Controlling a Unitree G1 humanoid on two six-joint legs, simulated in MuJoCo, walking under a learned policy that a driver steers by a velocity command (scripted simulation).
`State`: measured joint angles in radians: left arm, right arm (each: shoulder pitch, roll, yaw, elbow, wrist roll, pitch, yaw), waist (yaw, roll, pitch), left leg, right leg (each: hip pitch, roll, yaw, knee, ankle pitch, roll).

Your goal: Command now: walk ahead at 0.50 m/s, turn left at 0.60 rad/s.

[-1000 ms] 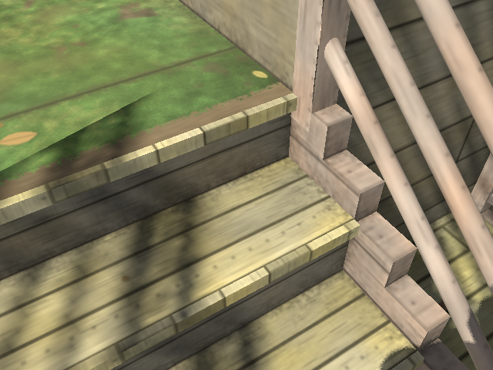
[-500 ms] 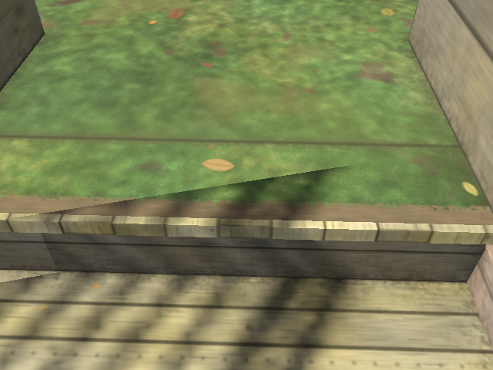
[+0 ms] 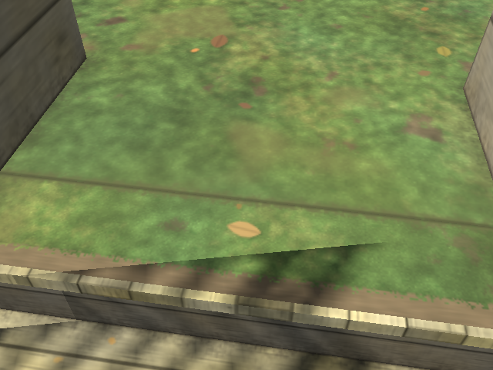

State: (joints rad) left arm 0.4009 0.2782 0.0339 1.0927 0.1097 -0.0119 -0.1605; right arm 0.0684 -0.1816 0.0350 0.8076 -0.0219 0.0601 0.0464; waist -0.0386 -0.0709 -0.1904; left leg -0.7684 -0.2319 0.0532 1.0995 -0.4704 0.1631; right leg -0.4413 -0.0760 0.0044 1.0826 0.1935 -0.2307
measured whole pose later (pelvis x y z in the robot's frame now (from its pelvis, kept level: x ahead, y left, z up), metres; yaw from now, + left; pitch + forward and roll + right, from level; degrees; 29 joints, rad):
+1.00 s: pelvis +0.43 +0.14 +0.27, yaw +29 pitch +8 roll +3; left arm 0.52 0.06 -0.03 1.17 0.05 -0.12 -0.05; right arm -0.27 -0.06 0.11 0.68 0.02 0.02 0.09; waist 0.06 -0.08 -0.04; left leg -1.27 0.10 0.15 1.45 -0.39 0.10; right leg 0.14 -0.23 -0.21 0.20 -0.23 0.04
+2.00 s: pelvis +0.58 +0.26 +0.46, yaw -6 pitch +2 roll +1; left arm 0.17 0.29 0.06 0.63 0.00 0.02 0.02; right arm 0.19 -0.19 -0.05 0.70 -0.02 -0.04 -0.06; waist -0.03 -0.04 -0.01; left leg -0.35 0.00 0.05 0.56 -0.25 0.03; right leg -0.67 0.03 0.09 1.26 -0.36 0.05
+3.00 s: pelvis +0.66 +0.25 +0.47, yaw -29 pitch +0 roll +0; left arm 0.21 0.21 0.03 0.60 0.02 0.03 -0.03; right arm 0.17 -0.20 -0.01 0.67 -0.01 -0.01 -0.01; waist -0.01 0.01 -0.01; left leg -0.27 0.00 0.00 0.56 -0.32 0.00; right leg -0.30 -0.02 0.02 0.55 -0.26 0.02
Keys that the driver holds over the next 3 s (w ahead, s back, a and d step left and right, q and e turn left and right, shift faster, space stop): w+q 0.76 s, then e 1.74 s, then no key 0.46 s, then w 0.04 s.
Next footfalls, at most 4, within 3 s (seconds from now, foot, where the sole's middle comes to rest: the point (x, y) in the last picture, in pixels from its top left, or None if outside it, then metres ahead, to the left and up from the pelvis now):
0.38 right None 0.33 -0.12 -0.49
0.94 left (62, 277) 0.58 0.37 -0.30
1.52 right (180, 240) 0.66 0.14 -0.30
1.84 left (74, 245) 0.66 0.37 -0.30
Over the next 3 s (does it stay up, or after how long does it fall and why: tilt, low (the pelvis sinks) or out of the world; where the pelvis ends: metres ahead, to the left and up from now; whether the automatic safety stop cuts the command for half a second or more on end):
stays up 0.66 0.25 0.47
